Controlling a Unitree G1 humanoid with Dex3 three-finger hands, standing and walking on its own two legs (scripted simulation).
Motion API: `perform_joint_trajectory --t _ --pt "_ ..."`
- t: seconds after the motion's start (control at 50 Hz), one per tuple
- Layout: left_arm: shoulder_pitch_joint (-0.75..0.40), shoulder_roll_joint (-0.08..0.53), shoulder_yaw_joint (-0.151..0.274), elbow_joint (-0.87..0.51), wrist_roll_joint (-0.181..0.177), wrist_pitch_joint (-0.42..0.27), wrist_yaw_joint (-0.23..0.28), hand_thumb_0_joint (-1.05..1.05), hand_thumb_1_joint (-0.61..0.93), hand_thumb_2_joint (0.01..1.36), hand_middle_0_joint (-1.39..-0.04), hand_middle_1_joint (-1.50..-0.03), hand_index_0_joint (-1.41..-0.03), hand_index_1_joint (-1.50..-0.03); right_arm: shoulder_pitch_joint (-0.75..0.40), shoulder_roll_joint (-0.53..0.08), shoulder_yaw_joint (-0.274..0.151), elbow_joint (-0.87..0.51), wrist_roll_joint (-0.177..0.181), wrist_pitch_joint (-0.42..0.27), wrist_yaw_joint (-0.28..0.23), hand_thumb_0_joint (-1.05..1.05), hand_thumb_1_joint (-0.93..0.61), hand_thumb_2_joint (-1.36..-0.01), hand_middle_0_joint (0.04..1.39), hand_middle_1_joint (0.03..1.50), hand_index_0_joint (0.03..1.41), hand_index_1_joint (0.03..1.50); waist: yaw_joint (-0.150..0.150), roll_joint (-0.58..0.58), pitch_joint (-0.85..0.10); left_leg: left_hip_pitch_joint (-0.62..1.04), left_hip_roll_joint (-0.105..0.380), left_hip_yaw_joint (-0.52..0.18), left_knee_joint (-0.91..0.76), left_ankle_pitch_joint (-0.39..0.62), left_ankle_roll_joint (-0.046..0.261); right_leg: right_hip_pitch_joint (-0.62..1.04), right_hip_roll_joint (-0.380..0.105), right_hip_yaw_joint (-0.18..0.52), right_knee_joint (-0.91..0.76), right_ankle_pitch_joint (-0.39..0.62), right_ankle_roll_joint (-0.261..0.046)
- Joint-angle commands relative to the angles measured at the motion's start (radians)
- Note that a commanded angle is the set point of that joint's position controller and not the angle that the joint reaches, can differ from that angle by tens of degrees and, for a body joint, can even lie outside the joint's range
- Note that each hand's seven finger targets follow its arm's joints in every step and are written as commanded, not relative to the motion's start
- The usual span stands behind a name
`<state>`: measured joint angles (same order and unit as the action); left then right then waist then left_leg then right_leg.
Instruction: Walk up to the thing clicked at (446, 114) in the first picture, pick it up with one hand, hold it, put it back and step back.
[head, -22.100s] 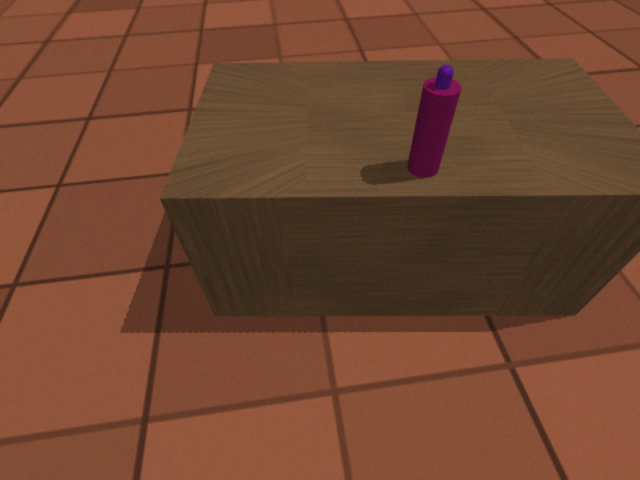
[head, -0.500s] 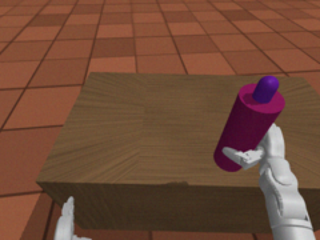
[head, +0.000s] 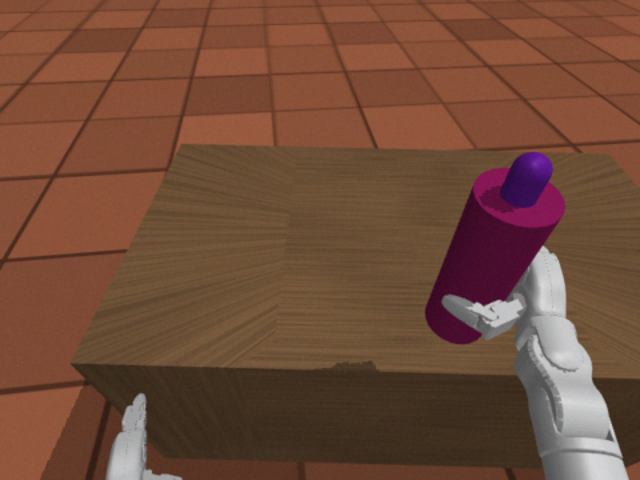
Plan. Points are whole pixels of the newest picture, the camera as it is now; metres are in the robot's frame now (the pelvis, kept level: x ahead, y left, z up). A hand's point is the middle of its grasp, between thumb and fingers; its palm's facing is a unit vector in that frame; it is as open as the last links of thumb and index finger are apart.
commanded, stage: hold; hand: right
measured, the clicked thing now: (486, 256) +0.32 -0.16 +0.16
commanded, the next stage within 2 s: crouch in 0.68 s
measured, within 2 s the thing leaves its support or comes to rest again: neither
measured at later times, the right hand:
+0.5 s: hand (478, 280) +0.32 -0.16 +0.12, palm faces +0.13 +0.99 -0.01, open 11.1 cm
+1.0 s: hand (474, 283) +0.32 -0.16 +0.11, palm faces +0.13 +0.99 +0.00, open 11.1 cm
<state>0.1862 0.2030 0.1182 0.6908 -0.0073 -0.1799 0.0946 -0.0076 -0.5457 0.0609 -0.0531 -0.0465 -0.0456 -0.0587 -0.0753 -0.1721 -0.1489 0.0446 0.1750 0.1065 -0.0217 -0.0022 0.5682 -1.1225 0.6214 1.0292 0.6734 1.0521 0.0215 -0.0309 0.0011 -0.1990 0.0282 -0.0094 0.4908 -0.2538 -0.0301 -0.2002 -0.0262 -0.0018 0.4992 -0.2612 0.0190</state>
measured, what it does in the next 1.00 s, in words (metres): stands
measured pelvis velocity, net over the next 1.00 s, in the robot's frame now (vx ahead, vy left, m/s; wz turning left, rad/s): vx -0.01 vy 0.01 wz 0.00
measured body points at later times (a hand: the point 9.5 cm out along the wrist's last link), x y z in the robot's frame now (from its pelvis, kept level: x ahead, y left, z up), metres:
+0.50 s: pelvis +0.00 +0.00 +0.00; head -0.02 +0.02 +0.45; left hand +0.16 +0.27 -0.08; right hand +0.30 -0.21 +0.12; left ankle +0.01 +0.14 -0.74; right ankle +0.01 -0.13 -0.74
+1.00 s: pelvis -0.01 +0.01 +0.00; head -0.02 +0.02 +0.45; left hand +0.15 +0.26 -0.09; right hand +0.31 -0.21 +0.11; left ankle +0.01 +0.14 -0.74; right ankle +0.01 -0.13 -0.74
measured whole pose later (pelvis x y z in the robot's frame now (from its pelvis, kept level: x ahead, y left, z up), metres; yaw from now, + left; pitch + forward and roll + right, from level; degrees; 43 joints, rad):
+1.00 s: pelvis -0.01 +0.01 +0.00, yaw +0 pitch -2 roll +0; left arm 0.16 0.19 0.08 0.74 0.00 -0.19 0.08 -0.01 -0.54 0.06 -0.05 -0.04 -0.04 -0.05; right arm -0.14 -0.18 -0.16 0.18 0.17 0.06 -0.01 0.00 0.58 -1.13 0.63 1.02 0.68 1.04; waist 0.03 -0.03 0.01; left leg -0.22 0.02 -0.01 0.49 -0.24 -0.02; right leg -0.22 -0.03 0.00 0.49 -0.24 0.02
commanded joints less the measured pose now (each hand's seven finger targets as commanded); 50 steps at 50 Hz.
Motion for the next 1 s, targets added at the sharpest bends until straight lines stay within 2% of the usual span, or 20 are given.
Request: perform_joint_trajectory --t 0.0,0.12,0.14,0.16,0.2,0.24,0.28,0.3,0.38,0.4,0.44,0.5,0.52,0.56,0.68,0.76,0.8,0.86,0.94,0.98 --pt "-0.112 0.105 0.016 -0.164 0.0 -0.052 0.01 0.0 -0.567 0.067 -0.048 -0.049 -0.041 -0.056 -0.413 -0.124 -0.064 -0.351 0.028 -0.128 0.007 0.0 0.023 -1.326 1.203 1.433 1.27 1.433 -0.007 0.008 -0.267 0.034 -0.032 0.059 -0.058 0.257 0.013 0.125 0.018 -0.016 -0.054 0.229 -0.019" --pt "-0.128 0.121 0.027 -0.166 0.0 -0.057 0.007 0.0 -0.563 0.064 -0.047 -0.048 -0.041 -0.054 -0.428 -0.127 -0.052 -0.366 0.022 -0.126 0.012 0.0 0.026 -1.327 1.208 1.438 1.275 1.438 0.002 -0.013 -0.259 0.021 -0.033 0.059 -0.065 0.226 0.016 0.123 0.017 -0.016 -0.07 0.191 -0.02" --pt "-0.124 0.113 0.019 -0.165 0.001 -0.057 0.007 0.0 -0.565 0.064 -0.047 -0.047 -0.041 -0.054 -0.415 -0.145 -0.076 -0.351 0.023 -0.128 0.01 0.0 0.012 -1.334 1.217 1.445 1.283 1.445 -0.008 -0.011 -0.266 0.036 -0.033 0.062 -0.062 0.241 0.017 0.126 0.015 -0.012 -0.064 0.215 -0.017" --pt "-0.122 0.148 0.048 -0.174 0.0 -0.055 0.01 0.0 -0.562 0.062 -0.048 -0.049 -0.043 -0.054 -0.421 -0.159 -0.087 -0.369 0.024 -0.129 0.006 0.0 0.013 -1.339 1.22 1.45 1.287 1.45 -0.006 -0.003 -0.265 0.037 -0.033 0.06 -0.066 0.232 0.017 0.126 0.017 -0.015 -0.069 0.203 -0.018" --pt "-0.103 0.109 0.021 -0.149 0.0 -0.052 0.006 0.0 -0.563 0.063 -0.048 -0.049 -0.043 -0.055 -0.385 -0.127 -0.063 -0.32 0.024 -0.125 0.011 0.0 0.004 -1.322 1.208 1.431 1.273 1.431 -0.005 0.006 -0.237 0.03 -0.032 0.06 -0.068 0.241 0.014 0.116 0.019 -0.017 -0.065 0.209 -0.021" --pt "-0.125 0.165 0.066 -0.152 0.002 -0.056 0.013 0.0 -0.559 0.06 -0.048 -0.048 -0.043 -0.053 -0.425 -0.157 -0.094 -0.342 0.031 -0.129 0.006 0.0 0.029 -1.336 1.215 1.448 1.283 1.448 0.0 0.007 -0.263 0.026 -0.032 0.058 -0.065 0.248 0.013 0.136 0.017 -0.016 -0.062 0.214 -0.021" --pt "-0.102 0.113 0.022 -0.144 0.002 -0.053 0.01 0.0 -0.561 0.062 -0.047 -0.048 -0.042 -0.053 -0.433 -0.144 -0.081 -0.334 0.025 -0.126 0.007 0.0 0.019 -1.331 1.215 1.443 1.281 1.443 0.002 0.0 -0.247 0.016 -0.031 0.057 -0.067 0.245 0.014 0.131 0.018 -0.018 -0.062 0.211 -0.021" --pt "-0.103 0.113 0.027 -0.123 0.0 -0.051 0.008 0.0 -0.563 0.064 -0.047 -0.047 -0.041 -0.053 -0.412 -0.145 -0.085 -0.314 0.029 -0.128 0.009 0.0 0.022 -1.337 1.22 1.451 1.288 1.451 -0.004 0.011 -0.198 0.005 -0.033 0.06 -0.072 0.205 0.014 0.098 0.017 -0.015 -0.072 0.171 -0.022" --pt "-0.17 0.119 0.019 -0.213 0.001 -0.062 0.008 0.0 -0.563 0.063 -0.048 -0.047 -0.041 -0.053 -0.46 -0.152 -0.081 -0.393 0.026 -0.142 0.01 0.0 0.006 -1.334 1.222 1.447 1.287 1.447 -0.014 0.006 -0.318 0.06 -0.027 0.053 -0.066 0.244 0.012 0.141 0.023 -0.018 -0.065 0.206 -0.022" --pt "-0.098 0.122 0.04 -0.103 0.002 -0.05 0.013 0.0 -0.554 0.057 -0.046 -0.047 -0.042 -0.051 -0.426 -0.154 -0.082 -0.33 0.027 -0.136 0.008 0.0 -0.001 -1.335 1.23 1.451 1.295 1.451 -0.009 -0.011 -0.246 0.021 -0.028 0.052 -0.068 0.237 0.015 0.126 0.023 -0.021 -0.064 0.201 -0.021" --pt "-0.155 0.132 0.027 -0.187 0.001 -0.059 0.01 0.0 -0.562 0.064 -0.047 -0.048 -0.041 -0.054 -0.439 -0.136 -0.066 -0.34 0.028 -0.138 0.013 0.0 0.018 -1.319 1.206 1.431 1.272 1.431 -0.003 0.021 -0.269 0.043 -0.029 0.056 -0.069 0.242 0.012 0.125 0.022 -0.017 -0.066 0.204 -0.023" --pt "-0.153 0.127 0.026 -0.173 0.003 -0.056 0.012 0.0 -0.565 0.064 -0.047 -0.047 -0.04 -0.054 -0.421 -0.158 -0.088 -0.341 0.026 -0.135 0.009 0.0 0.003 -1.328 1.219 1.441 1.283 1.441 -0.014 0.003 -0.279 0.051 -0.025 0.052 -0.073 0.239 0.013 0.125 0.027 -0.021 -0.066 0.201 -0.024" --pt "-0.122 0.11 0.021 -0.128 0.001 -0.051 0.011 0.0 -0.557 0.06 -0.046 -0.047 -0.042 -0.052 -0.426 -0.124 -0.055 -0.312 0.028 -0.131 0.012 0.0 0.013 -1.33 1.225 1.447 1.29 1.447 0.0 0.017 -0.225 0.023 -0.03 0.056 -0.076 0.215 0.012 0.11 0.022 -0.018 -0.07 0.175 -0.025" --pt "-0.164 0.134 0.032 -0.193 0.001 -0.059 0.013 0.0 -0.556 0.059 -0.046 -0.048 -0.042 -0.052 -0.449 -0.144 -0.07 -0.348 0.024 -0.132 0.01 0.0 0.05 -1.325 1.206 1.439 1.274 1.439 0.001 0.019 -0.268 0.033 -0.027 0.053 -0.078 0.214 0.011 0.129 0.024 -0.021 -0.072 0.171 -0.025" --pt "-0.118 0.151 0.049 -0.163 0.002 -0.053 0.013 0.0 -0.557 0.059 -0.046 -0.046 -0.041 -0.051 -0.461 -0.16 -0.093 -0.313 0.029 -0.13 0.006 0.0 0.023 -1.32 1.215 1.436 1.28 1.437 0.002 0.014 -0.223 0.009 -0.031 0.058 -0.084 0.182 0.015 0.118 0.02 -0.017 -0.081 0.141 -0.022" --pt "-0.134 0.119 0.025 -0.171 0.0 -0.058 0.006 0.0 -0.537 0.053 -0.05 -0.063 -0.06 -0.054 -0.437 -0.128 -0.063 -0.301 0.026 -0.13 0.013 0.0 0.102 -1.352 1.185 1.451 1.261 1.451 0.0 0.015 -0.238 0.02 -0.03 0.055 -0.082 0.198 0.014 0.12 0.021 -0.02 -0.081 0.157 -0.022" --pt "-0.135 0.102 0.009 -0.149 0.001 -0.06 0.003 0.0 -0.558 0.065 -0.042 -0.042 -0.037 -0.048 -0.479 -0.144 -0.066 -0.341 0.025 -0.136 0.012 0.0 -0.003 -1.294 1.232 1.422 1.291 1.422 -0.008 -0.022 -0.241 0.019 -0.03 0.054 -0.083 0.183 0.018 0.117 0.022 -0.02 -0.08 0.145 -0.019" --pt "-0.146 0.072 -0.023 -0.117 0.001 -0.06 -0.001 0.0 -0.56 0.065 -0.042 -0.042 -0.036 -0.048 -0.46 -0.137 -0.075 -0.252 0.022 -0.128 0.01 0.0 0.013 -1.305 1.239 1.436 1.3 1.436 -0.007 -0.002 -0.196 -0.001 -0.031 0.051 -0.087 0.155 0.016 0.078 0.021 -0.02 -0.085 0.114 -0.023" --pt "-0.141 0.146 0.028 -0.111 0.007 -0.059 0.006 0.0 -0.56 0.059 -0.044 -0.041 -0.04 -0.046 -0.529 -0.187 -0.125 -0.142 0.021 -0.158 0.013 0.0 0.003 -1.298 1.234 1.428 1.294 1.428 0.022 0.047 -0.216 -0.037 -0.033 0.046 -0.084 0.117 0.012 0.075 0.018 -0.017 -0.075 0.066 -0.029" --pt "-0.148 0.165 0.037 -0.163 0.008 -0.063 0.009 0.0 -0.556 0.057 -0.046 -0.043 -0.043 -0.046 -0.577 -0.189 -0.121 -0.105 0.021 -0.19 0.017 0.0 -0.006 -1.302 1.236 1.43 1.297 1.43 0.034 0.074 -0.259 -0.035 -0.031 0.043 -0.073 0.131 0.009 0.086 0.018 -0.016 -0.063 0.078 -0.031"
